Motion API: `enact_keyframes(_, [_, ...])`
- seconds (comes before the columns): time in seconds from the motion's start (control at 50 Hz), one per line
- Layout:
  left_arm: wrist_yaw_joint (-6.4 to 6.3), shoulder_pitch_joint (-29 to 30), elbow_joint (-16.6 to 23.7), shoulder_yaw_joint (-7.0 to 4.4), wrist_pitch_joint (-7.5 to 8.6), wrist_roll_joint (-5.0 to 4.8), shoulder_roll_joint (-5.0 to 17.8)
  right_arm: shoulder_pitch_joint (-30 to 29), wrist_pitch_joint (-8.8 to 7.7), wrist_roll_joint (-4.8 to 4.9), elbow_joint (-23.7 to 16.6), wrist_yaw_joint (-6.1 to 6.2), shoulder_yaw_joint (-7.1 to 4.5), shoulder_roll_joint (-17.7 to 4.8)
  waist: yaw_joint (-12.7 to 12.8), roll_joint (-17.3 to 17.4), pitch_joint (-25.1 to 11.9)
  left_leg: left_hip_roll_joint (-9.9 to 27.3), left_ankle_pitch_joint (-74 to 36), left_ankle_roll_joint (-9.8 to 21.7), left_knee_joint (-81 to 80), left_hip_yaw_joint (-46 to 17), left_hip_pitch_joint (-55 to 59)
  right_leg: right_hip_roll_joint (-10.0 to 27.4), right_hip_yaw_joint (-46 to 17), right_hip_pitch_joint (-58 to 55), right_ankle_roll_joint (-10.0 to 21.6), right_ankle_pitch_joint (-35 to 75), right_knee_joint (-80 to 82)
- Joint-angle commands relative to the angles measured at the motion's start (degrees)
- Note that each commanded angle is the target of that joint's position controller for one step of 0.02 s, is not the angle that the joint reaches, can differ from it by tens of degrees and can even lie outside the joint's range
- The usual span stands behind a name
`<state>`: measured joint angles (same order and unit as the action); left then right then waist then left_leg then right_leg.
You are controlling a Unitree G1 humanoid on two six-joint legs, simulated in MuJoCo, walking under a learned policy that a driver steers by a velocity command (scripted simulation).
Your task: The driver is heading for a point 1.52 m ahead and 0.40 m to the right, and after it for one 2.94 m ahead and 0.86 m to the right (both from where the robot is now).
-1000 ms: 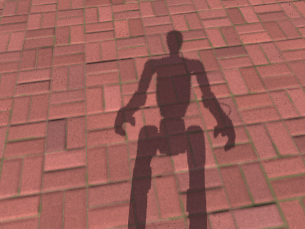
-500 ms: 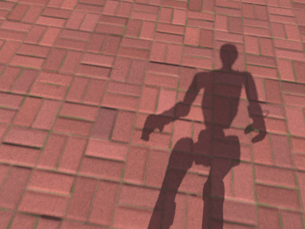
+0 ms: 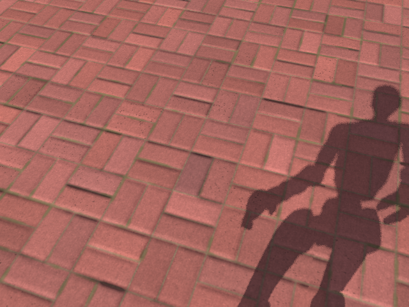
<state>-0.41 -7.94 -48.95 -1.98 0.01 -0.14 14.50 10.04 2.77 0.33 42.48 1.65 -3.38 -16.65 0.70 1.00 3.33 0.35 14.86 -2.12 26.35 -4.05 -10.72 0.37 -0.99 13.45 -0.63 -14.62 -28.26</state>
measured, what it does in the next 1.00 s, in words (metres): walks ahead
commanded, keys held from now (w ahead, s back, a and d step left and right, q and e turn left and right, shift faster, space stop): no key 0.46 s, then w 0.54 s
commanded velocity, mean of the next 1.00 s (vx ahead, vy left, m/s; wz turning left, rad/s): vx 0.16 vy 0.00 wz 0.03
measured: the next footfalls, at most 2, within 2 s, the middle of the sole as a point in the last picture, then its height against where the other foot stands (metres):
left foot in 1.16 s outside the picture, level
right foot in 1.72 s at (264, 236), level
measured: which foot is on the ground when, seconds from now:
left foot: down 0.00-0.70, up 0.72-1.00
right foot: down 0.00-1.00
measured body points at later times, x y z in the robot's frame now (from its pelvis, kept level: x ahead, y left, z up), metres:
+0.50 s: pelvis +0.00 +0.02 +0.00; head +0.01 +0.03 +0.45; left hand +0.07 +0.30 -0.14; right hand +0.10 -0.24 -0.13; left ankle -0.01 +0.14 -0.74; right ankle +0.00 -0.13 -0.74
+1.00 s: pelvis +0.14 -0.02 +0.01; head +0.17 -0.04 +0.46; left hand +0.07 +0.23 -0.13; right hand +0.34 -0.27 -0.10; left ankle +0.30 +0.14 -0.68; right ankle +0.02 -0.11 -0.74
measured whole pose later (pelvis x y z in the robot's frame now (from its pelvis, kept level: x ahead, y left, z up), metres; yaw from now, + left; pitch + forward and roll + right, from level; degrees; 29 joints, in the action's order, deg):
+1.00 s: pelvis +0.14 -0.02 +0.01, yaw -1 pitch +1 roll +1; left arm -0.2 -25.7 -61.2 -0.6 4.5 0.1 12.1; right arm 3.4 -4.2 1.3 48.6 -1.2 -3.0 -15.9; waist 5.0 1.9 1.4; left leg 4.7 2.5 -0.1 40.9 0.6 -35.6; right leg -1.7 1.2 -5.4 3.0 -15.9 -9.7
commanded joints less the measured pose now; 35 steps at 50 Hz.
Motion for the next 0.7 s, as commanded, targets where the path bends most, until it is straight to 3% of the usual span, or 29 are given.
enact_keyframes(0.02, [0.67,-3.6,1.9,-0.83,2.07,1.18,5.6,-0.2,-0.56,-1.03,-2.3,0.35,-2.03,-10.3,3.8,6.9,-9.4,7.8,-21.8,6.3,-2.7,-6.2,7.9,2.8,-1.8,-0.5,0.9,4.7,4.6])
enact_keyframes(0.04, [0.56,-0.2,1.5,-0.87,2.04,1.62,7.3,-1.7,-0.90,-1.09,-2.9,-0.44,-1.33,-6.6,1.2,4.8,-8.3,6.4,-12.8,7.1,-3.8,-6.0,4.0,2.3,-0.9,-3.5,-1.3,4.1,4.2])
enact_keyframes(0.06, [0.47,1.8,1.2,-1.18,1.86,1.30,8.2,-1.4,-1.30,-1.62,-2.3,-0.78,-0.87,-5.2,0.4,3.4,-6.5,5.1,-8.4,6.1,-4.6,-5.4,2.3,1.9,-0.6,-3.5,-1.8,4.8,3.7])
enact_keyframes(0.1, [-0.20,1.8,0.4,-1.15,1.01,0.87,7.9,-1.2,-2.17,-1.52,-1.2,-0.90,-0.82,-5.9,0.3,3.8,-3.7,4.0,-7.7,4.7,-5.2,-4.9,-0.2,2.0,-0.7,-3.3,-1.4,6.5,3.2])
enact_keyframes(0.18, [-0.73,0.4,-1.8,-1.16,0.56,0.77,7.5,0.2,-2.99,-1.18,0.8,-0.55,-0.26,-5.0,0.5,3.1,-2.3,3.5,-7.8,4.2,-5.0,-4.5,-1.3,2.2,-0.8,-3.7,-1.5,7.2,3.8])
enact_keyframes(0.46, [-1.70,-1.3,-8.3,-1.26,0.35,0.42,7.9,0.9,-3.43,-0.75,7.1,-0.39,0.52,-4.4,0.3,-0.2,-2.7,1.8,-9.8,4.3,-4.8,-2.6,-0.2,2.3,-0.7,-4.6,-2.1,8.9,4.7])
enact_keyframes(0.5, [-1.87,-2.2,-9.2,-1.11,0.21,0.02,7.1,2.2,-3.03,-0.34,8.4,-0.07,0.16,-5.3,-0.2,1.4,-3.2,1.3,6.8,5.6,-6.6,-3.2,-0.1,-0.3,2.4,-2.8,-1.7,-2.3,1.6])
enact_keyframes(0.52, [-1.87,-1.5,-8.9,-1.07,0.33,-0.25,6.8,3.0,-2.82,-0.02,8.6,0.02,-0.35,-6.9,-1.0,3.6,-1.5,2.8,18.8,7.3,-8.8,-6.1,-1.1,-1.8,4.1,0.7,-1.3,-8.5,-2.0])
enact_keyframes(0.56, [-1.49,1.2,-7.0,-0.81,1.51,-0.63,6.0,5.6,-3.22,0.36,9.2,-0.02,-1.17,-9.5,-2.6,9.3,2.9,10.7,32.7,12.4,-15.5,-18.0,-2.2,-1.7,4.3,8.9,0.0,-11.6,-10.6])
enact_keyframes(0.6, [-0.58,1.1,-6.3,-0.94,3.27,-1.45,6.2,5.4,-4.42,0.55,9.3,0.08,-1.32,-9.1,-2.0,10.7,5.7,15.4,29.9,15.3,-17.6,-23.9,-3.0,1.5,0.8,12.5,2.6,-12.6,-15.5])
enact_keyframes(0.64, [0.50,-2.0,-7.3,-0.94,4.76,-1.89,5.8,2.2,-4.98,1.34,8.3,-0.05,-1.20,-8.0,0.6,8.9,5.1,14.3,23.4,13.9,-15.4,-19.9,-3.0,2.5,0.9,8.6,5.1,-12.6,-8.3])
enact_keyframes(0.66, [0.80,-6.9,-9.5,-1.20,5.22,-1.79,5.7,-1.1,-4.84,1.77,7.3,-0.15,-1.10,-7.8,3.5,7.3,3.6,11.2,19.3,11.9,-13.0,-14.7,-7.6,1.2,2.9,-1.5,5.6,-5.4,-0.1])
enact_keyframes(0.68, [0.88,-11.8,-12.2,-1.73,5.24,-1.18,6.1,-2.5,-4.87,1.40,6.6,-0.26,-0.74,-6.5,5.2,4.6,1.9,7.1,13.8,9.8,-7.5,-9.6,-11.9,-0.4,2.8,-10.6,4.8,0.2,2.9])
enact_keyframes(0.7, [0.78,-18.0,-13.8,-2.43,5.23,-0.57,8.6,-3.2,-5.21,0.61,5.9,-0.56,0.33,-2.9,6.8,-4.7,-1.1,1.8,8.7,6.5,7.5,-1.8,-17.5,7.2,-8.8,-18.2,6.1,-4.4,8.3])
